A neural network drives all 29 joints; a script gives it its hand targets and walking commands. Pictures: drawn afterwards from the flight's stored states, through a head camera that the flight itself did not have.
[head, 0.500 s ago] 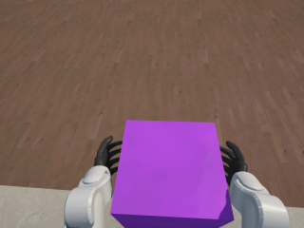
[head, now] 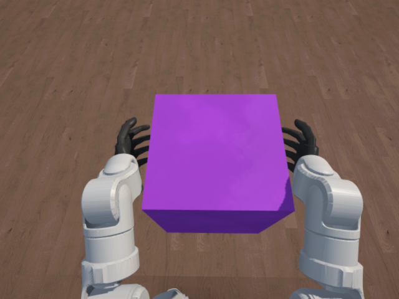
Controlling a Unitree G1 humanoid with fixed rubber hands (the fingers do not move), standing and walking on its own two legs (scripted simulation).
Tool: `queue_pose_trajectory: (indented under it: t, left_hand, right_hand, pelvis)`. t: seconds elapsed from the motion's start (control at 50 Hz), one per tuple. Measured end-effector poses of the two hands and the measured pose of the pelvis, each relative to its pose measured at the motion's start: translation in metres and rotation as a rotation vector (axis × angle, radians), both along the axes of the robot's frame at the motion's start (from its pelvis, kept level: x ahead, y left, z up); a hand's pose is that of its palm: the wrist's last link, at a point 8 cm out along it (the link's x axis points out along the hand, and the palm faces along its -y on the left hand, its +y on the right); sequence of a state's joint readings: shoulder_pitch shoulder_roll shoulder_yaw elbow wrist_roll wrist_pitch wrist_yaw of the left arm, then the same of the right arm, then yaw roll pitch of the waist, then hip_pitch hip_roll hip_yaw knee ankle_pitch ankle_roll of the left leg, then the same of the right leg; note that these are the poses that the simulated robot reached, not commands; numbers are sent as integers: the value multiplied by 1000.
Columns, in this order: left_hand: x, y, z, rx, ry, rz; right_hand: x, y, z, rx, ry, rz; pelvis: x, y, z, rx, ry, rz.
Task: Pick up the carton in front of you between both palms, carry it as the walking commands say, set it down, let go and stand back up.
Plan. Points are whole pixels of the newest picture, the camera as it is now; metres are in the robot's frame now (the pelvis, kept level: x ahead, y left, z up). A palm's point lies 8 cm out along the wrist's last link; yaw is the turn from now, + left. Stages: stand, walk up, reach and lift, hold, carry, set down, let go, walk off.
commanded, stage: carry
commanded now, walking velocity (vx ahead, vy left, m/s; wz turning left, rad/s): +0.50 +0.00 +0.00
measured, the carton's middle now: (213, 173) +0.34 +0.00 +0.07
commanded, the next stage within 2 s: none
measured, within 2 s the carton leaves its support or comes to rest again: neither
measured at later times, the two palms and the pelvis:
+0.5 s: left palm (149, 59) +0.65 +0.16 +0.14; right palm (261, 52) +0.69 -0.14 +0.13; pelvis +0.34 -0.03 +0.04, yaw +2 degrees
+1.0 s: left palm out of the picture +1.03 +0.14 +0.21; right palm out of the picture +1.00 -0.16 +0.21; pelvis +0.68 +0.02 +0.08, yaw +0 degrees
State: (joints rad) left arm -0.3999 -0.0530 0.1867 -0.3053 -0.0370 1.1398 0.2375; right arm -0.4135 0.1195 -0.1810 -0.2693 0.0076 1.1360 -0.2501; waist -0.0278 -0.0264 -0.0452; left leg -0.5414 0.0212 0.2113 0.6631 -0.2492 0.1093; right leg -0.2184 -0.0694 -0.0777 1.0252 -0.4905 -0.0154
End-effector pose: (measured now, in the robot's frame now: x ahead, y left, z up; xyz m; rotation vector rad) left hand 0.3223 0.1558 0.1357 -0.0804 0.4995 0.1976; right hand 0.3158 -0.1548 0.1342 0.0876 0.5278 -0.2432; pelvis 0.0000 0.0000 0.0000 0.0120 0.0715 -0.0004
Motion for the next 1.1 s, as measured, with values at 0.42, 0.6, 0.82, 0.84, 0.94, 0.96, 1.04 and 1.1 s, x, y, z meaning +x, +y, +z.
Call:
queue_pose_trajectory:
  t: [0.42, 0.6, 0.82, 0.84, 0.94, 0.96, 1.04, 1.1]
  left_hand:
    - [294, 0, 1, -76, 4, 126]
    - [403, 14, 35, -67, -24, 160]
    - [590, -4, 49, -62, 27, -24]
    - [604, -7, 51, -66, 39, -25]
    - [672, -15, 63, -77, 24, -19]
    - [685, -15, 67, -80, 10, -12]
    - [739, -6, 76, -50, -26, 31]
    - [772, 6, 76, -57, -26, 83]
  right_hand:
    - [322, 3, -6, 59, 0, 76]
    - [446, 19, 19, 88, -11, 68]
    - [573, 3, 41, 88, 26, -54]
    - [581, 0, 42, 100, 34, -59]
    - [638, -11, 62, 69, 10, -97]
    - [653, -11, 68, 65, -5, -94]
    - [724, -5, 79, 72, -39, -44]
    - [782, 9, 76, 62, -36, 41]
  pelvis:
    - [285, -24, 21, -31, 40, 31]
    - [404, -20, 49, 0, 63, 25]
    - [563, 20, 56, -6, 30, -1]
    - [574, 21, 61, -11, 31, 1]
    - [634, 22, 76, -32, 37, -5]
    - [647, 21, 77, -34, 39, -5]
    - [707, 12, 76, -51, 45, 2]
    - [754, -1, 70, -46, 27, 28]
